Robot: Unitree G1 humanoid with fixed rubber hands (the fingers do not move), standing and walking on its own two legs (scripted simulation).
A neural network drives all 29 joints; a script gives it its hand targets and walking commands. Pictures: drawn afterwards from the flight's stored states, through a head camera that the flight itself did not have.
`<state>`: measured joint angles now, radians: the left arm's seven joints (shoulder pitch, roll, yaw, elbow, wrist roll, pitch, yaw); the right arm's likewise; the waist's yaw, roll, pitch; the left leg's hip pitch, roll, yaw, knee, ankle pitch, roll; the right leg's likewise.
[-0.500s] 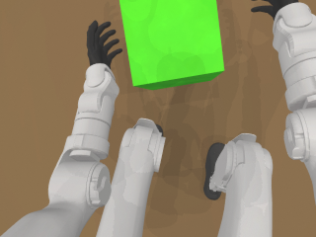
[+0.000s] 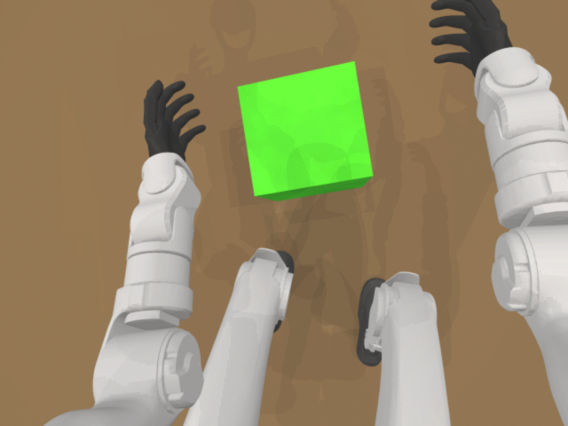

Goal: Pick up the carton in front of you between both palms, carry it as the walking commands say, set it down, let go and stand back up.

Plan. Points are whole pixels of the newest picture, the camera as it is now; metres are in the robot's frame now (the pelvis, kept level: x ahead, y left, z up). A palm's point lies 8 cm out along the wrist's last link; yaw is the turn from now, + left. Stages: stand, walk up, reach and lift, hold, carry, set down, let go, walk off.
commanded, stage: set down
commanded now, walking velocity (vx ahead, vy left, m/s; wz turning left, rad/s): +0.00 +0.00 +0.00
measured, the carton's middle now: (308, 144) +0.50 +0.07 -0.42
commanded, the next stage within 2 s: let go in 0.24 s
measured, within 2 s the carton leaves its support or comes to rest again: neither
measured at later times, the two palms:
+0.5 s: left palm (111, 158) +0.39 +0.20 +0.03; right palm out of the picture +0.50 -0.18 +0.02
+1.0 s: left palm out of the picture +0.29 +0.24 +0.15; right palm out of the picture +0.35 -0.20 +0.13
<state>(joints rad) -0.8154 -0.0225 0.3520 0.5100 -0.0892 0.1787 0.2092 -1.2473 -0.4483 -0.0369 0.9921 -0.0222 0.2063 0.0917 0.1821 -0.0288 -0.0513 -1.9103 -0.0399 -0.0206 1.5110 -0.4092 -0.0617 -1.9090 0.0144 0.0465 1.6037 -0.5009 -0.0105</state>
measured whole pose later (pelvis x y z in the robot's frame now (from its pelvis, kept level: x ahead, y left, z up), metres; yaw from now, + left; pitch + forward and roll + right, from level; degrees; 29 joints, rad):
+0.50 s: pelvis +0.03 +0.00 +0.12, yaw -4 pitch +41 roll +2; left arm -0.49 -0.03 0.31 0.49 0.05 0.12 0.04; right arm -0.86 -0.25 -0.20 0.82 -0.17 0.17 0.02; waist 0.16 -0.02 -0.14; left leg -1.44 0.00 -0.02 1.01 -0.29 -0.04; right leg -1.44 0.04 0.05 1.07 -0.35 -0.01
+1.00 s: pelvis +0.12 +0.01 +0.22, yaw -3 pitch +12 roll +0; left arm 0.18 0.20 0.00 0.37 -0.04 0.03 -0.08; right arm -0.03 -0.18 -0.12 0.57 -0.05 0.01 -0.04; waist 0.11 0.04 -0.01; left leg -0.51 -0.02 -0.03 0.58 -0.29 -0.01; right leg -0.48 0.00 0.04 0.59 -0.33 0.01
